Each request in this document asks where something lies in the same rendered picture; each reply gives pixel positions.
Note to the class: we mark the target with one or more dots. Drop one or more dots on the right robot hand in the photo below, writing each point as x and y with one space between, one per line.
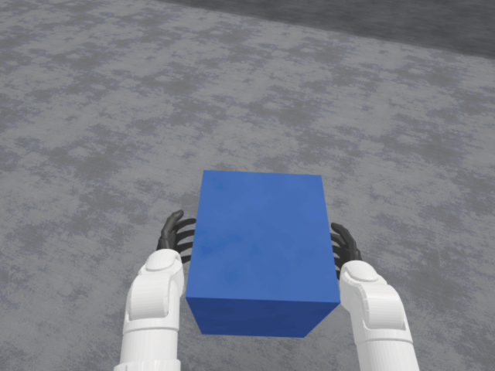
347 250

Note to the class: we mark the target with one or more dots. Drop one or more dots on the left robot forearm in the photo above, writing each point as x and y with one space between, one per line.
151 322

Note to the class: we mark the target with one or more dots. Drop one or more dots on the carton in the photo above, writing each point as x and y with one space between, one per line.
262 260

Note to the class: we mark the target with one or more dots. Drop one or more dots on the right robot forearm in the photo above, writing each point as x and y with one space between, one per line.
380 327

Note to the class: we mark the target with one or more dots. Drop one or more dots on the left robot hand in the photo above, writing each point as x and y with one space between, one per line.
169 236

